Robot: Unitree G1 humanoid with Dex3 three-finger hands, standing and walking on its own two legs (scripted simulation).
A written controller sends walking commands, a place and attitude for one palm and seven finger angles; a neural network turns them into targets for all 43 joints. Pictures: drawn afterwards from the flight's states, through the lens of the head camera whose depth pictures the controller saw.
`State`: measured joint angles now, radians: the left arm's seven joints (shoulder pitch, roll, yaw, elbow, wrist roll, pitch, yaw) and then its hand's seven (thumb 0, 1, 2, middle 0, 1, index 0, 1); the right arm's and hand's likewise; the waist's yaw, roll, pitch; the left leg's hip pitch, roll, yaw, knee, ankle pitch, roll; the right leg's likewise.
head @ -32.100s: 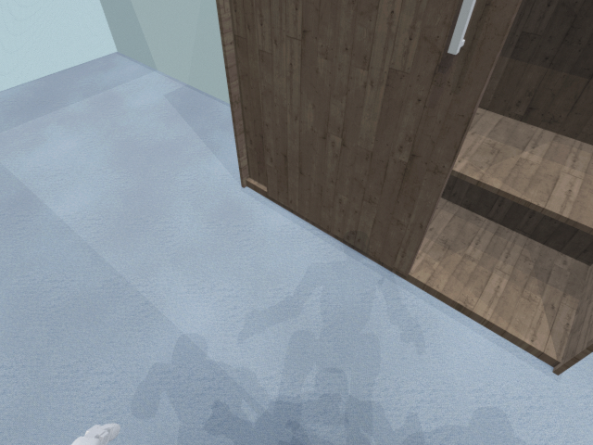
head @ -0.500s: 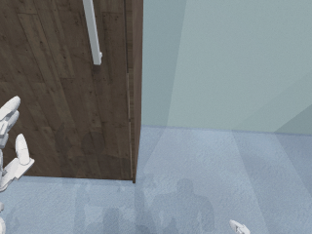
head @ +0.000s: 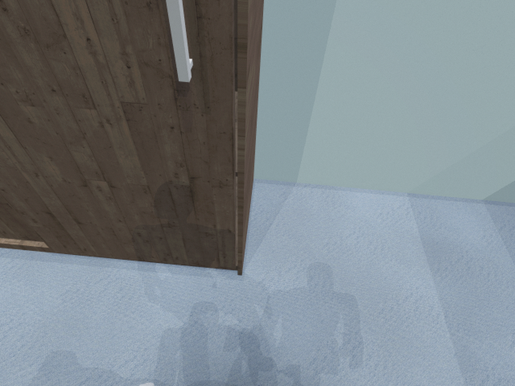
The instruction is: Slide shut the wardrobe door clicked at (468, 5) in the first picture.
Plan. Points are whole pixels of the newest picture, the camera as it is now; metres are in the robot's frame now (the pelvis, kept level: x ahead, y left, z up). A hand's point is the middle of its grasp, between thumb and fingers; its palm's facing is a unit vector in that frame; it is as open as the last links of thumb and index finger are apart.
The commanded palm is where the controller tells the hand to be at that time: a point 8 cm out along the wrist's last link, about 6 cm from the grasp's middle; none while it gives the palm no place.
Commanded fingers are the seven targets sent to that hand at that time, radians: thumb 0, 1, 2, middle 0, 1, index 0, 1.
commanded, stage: let the arm hang, fingers relaxed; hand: left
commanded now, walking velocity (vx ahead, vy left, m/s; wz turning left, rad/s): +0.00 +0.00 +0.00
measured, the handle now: (179, 15) +0.61 +0.17 +0.26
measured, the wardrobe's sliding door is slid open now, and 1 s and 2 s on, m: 0.01 0.01 0.01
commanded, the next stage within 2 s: look to check the result in 0.76 s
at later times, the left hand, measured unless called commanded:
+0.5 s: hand out of the picture +0.03 +0.19 -0.16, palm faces +0.01 -0.98 -0.19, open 7.4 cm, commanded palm none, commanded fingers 0.00 0.90 0.90 -0.20 -0.30 -0.20 -0.30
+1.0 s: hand out of the picture +0.05 +0.17 -0.16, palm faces +0.01 -0.98 -0.18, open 7.3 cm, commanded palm none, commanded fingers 0.00 0.90 0.90 -0.20 -0.30 -0.20 -0.30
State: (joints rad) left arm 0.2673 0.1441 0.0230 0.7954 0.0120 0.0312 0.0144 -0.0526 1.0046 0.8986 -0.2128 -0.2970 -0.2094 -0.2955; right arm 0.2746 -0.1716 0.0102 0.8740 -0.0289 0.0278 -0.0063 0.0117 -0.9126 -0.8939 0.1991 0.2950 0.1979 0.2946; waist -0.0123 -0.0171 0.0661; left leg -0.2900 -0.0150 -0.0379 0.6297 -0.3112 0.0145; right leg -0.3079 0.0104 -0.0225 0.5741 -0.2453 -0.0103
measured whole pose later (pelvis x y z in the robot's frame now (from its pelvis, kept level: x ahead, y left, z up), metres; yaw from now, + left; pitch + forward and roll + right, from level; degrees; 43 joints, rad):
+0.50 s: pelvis +0.02 +0.01 +0.01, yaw -1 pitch -1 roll +0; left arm 0.25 0.15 0.00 1.11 0.01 0.01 0.02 0.00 0.91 0.90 -0.20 -0.30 -0.20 -0.29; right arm 0.28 -0.15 0.02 1.08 -0.02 0.01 -0.03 0.02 -0.93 -0.89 0.20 0.29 0.20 0.29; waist 0.01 0.02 0.06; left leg -0.17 -0.05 -0.01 0.44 -0.25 0.04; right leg -0.22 -0.02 0.01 0.44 -0.20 0.02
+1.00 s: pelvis +0.04 +0.00 +0.01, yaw -1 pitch +0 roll +0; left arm 0.23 0.14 0.01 1.14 0.01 0.01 0.03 0.01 0.92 0.90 -0.20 -0.30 -0.20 -0.29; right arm 0.27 -0.13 0.02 1.12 -0.02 0.00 -0.04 0.01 -0.92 -0.89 0.20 0.29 0.20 0.29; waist 0.00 0.00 0.07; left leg -0.13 -0.03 -0.01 0.42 -0.27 0.02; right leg -0.19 0.00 0.01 0.43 -0.23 0.00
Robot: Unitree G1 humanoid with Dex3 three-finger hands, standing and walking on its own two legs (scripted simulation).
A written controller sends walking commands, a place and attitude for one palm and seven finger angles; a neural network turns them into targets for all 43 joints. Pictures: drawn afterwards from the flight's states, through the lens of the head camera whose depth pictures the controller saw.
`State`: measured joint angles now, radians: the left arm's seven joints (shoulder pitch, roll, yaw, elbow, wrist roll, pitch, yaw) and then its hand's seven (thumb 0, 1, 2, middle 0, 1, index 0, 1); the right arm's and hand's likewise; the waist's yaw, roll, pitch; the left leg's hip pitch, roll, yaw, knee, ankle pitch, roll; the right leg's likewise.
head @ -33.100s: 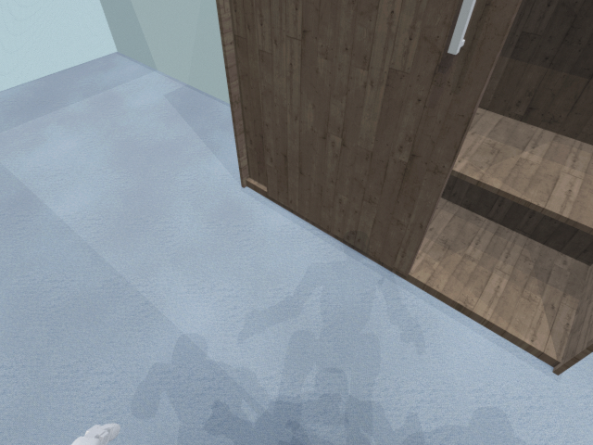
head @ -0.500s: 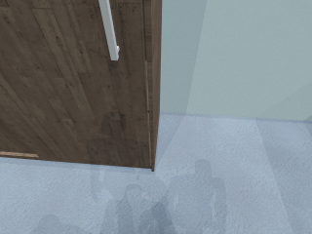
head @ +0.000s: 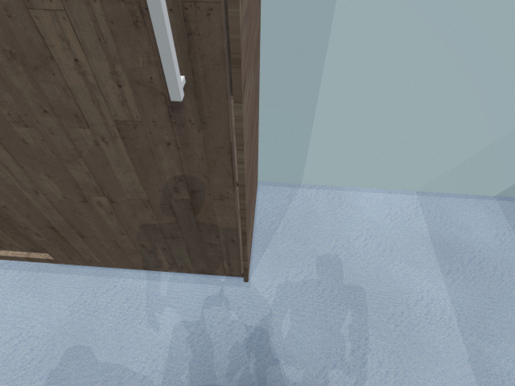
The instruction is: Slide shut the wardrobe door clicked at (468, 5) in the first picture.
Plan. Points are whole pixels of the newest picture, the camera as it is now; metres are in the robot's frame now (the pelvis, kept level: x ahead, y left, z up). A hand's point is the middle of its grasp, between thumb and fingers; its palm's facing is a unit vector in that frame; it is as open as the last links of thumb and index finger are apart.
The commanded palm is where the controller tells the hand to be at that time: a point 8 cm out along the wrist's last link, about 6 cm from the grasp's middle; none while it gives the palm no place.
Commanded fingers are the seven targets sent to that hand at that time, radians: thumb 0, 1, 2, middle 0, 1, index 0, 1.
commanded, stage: look to check the result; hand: left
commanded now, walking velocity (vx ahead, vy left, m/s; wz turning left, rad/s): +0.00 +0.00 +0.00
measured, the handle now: (167, 33) +0.57 +0.18 +0.25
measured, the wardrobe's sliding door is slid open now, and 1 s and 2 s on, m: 0.01 0.01 0.01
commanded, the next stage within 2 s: stand and wait in 0.32 s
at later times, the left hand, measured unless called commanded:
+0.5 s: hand out of the picture +0.02 +0.17 -0.18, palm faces +0.03 -0.98 -0.18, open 7.3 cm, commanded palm none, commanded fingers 0.00 0.90 0.90 -0.20 -0.30 -0.20 -0.30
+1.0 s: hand out of the picture +0.02 +0.18 -0.18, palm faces +0.03 -0.98 -0.17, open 7.3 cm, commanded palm none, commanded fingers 0.00 0.90 0.90 -0.20 -0.30 -0.20 -0.30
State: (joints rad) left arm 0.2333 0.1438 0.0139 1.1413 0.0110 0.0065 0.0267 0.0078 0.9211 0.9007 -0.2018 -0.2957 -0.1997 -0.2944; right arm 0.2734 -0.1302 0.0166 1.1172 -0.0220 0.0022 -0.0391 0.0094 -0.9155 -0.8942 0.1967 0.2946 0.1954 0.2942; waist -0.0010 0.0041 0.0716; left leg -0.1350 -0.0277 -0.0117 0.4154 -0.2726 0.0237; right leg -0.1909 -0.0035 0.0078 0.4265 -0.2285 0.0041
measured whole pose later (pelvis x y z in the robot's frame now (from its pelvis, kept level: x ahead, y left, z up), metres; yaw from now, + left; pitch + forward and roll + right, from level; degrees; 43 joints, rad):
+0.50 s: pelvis +0.01 +0.00 +0.00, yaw +0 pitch +0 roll +0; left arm 0.24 0.15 0.02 1.14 0.01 0.00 0.03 0.01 0.92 0.90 -0.20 -0.30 -0.20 -0.29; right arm 0.27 -0.13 0.01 1.12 -0.02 0.00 -0.04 0.01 -0.92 -0.89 0.20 0.29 0.20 0.29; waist 0.00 0.00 0.06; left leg -0.11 -0.02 -0.01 0.41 -0.29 0.02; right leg -0.16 0.00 0.01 0.42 -0.24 0.00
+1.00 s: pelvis +0.02 +0.01 +0.00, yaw +0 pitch -1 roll +0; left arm 0.25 0.14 0.02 1.14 0.01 0.01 0.03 0.01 0.92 0.90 -0.20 -0.30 -0.20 -0.29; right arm 0.28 -0.12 0.01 1.13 -0.02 -0.01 -0.05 0.01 -0.91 -0.89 0.20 0.29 0.20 0.29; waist 0.00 -0.01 0.07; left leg -0.09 -0.03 0.00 0.40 -0.30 0.04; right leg -0.15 -0.01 0.02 0.42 -0.26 0.02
